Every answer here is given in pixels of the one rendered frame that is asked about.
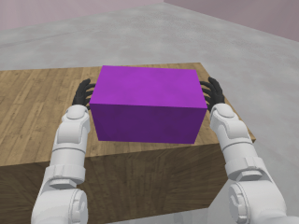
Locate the robot right upper arm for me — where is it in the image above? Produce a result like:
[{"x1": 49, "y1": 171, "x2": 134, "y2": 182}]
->
[{"x1": 228, "y1": 180, "x2": 299, "y2": 224}]

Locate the left robot forearm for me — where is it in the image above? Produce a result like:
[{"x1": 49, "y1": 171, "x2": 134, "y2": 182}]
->
[{"x1": 31, "y1": 105, "x2": 91, "y2": 224}]

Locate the right robot forearm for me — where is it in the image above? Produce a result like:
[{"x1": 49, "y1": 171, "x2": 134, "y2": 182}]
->
[{"x1": 209, "y1": 103, "x2": 287, "y2": 216}]

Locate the left robot hand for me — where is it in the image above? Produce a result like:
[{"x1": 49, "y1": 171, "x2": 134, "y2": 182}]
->
[{"x1": 72, "y1": 78, "x2": 96, "y2": 110}]

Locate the right robot hand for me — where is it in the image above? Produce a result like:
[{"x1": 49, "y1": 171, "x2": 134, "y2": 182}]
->
[{"x1": 199, "y1": 77, "x2": 225, "y2": 113}]

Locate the carton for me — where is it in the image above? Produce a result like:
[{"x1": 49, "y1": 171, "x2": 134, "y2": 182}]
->
[{"x1": 89, "y1": 65, "x2": 207, "y2": 145}]

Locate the robot left upper arm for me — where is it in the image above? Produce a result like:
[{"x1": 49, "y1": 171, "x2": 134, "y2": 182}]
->
[{"x1": 32, "y1": 189, "x2": 89, "y2": 224}]

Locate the pedestal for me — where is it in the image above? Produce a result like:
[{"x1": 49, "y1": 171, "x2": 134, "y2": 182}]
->
[{"x1": 0, "y1": 63, "x2": 256, "y2": 224}]

